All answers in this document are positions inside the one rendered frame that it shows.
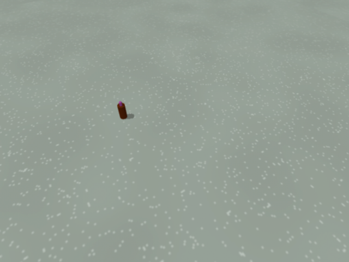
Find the bottle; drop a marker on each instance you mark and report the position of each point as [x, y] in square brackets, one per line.
[122, 110]

